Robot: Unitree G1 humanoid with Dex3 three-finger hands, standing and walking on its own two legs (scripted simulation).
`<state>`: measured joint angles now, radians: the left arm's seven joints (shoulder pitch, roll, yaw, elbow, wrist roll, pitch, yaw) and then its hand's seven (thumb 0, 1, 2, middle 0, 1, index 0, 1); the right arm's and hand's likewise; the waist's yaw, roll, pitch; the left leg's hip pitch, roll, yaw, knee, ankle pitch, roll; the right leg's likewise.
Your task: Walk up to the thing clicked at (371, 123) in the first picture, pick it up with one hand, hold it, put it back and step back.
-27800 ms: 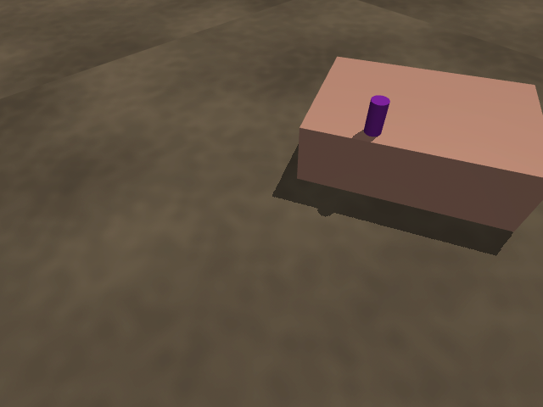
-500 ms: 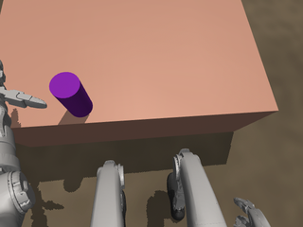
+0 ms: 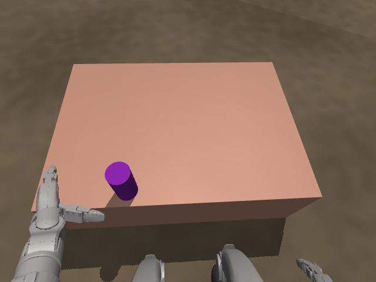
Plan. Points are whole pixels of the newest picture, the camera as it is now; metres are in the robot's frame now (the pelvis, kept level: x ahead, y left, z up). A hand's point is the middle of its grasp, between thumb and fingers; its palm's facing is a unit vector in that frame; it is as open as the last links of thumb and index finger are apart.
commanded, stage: home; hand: left
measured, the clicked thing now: (122, 182) +0.44 +0.21 -0.28
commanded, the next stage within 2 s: none
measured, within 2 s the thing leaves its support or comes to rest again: neither
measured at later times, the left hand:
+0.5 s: hand (104, 259) +0.19 +0.17 -0.02, palm faces +0.14 -0.95 -0.27, open 17.4 cm
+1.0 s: hand (103, 256) +0.19 +0.17 -0.02, palm faces +0.11 -0.95 -0.30, open 17.4 cm
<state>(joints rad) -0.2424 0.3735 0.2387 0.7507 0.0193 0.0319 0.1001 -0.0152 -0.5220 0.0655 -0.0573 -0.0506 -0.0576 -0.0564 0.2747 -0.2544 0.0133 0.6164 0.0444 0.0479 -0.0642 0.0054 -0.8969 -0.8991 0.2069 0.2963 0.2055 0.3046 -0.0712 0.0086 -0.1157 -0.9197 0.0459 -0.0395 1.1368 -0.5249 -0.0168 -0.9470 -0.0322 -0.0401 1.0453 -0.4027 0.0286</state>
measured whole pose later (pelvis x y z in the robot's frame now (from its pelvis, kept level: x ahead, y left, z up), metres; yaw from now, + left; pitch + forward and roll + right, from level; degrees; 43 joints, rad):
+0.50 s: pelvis +0.03 -0.02 +0.04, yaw +2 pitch +8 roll -1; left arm 0.45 0.20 -0.03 0.07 -0.03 0.19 0.13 -0.01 -0.52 0.07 -0.06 -0.05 -0.06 -0.06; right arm 0.20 -0.21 0.03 0.51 0.03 -0.06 -0.15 0.01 -0.90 -0.90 0.21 0.30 0.21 0.30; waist 0.00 0.03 -0.09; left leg -0.55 0.05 -0.05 0.91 -0.49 -0.04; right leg -0.59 -0.03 -0.06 0.87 -0.40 0.01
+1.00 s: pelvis +0.03 -0.01 +0.04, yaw +1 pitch +7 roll -1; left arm 0.45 0.21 -0.02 0.04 -0.01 0.23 0.14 -0.01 -0.54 0.06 -0.05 -0.05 -0.05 -0.05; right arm 0.28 -0.21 0.02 0.54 0.02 -0.11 -0.15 0.01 -0.90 -0.90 0.21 0.30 0.20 0.30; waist -0.03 0.04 -0.09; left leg -0.56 0.05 -0.04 0.93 -0.49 -0.03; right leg -0.60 -0.03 -0.05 0.88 -0.40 0.01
